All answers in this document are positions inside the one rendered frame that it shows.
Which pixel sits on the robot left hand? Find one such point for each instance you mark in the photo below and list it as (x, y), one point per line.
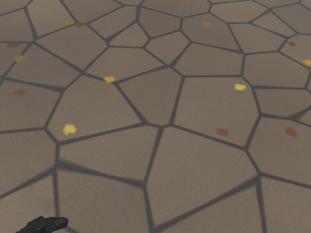
(45, 224)

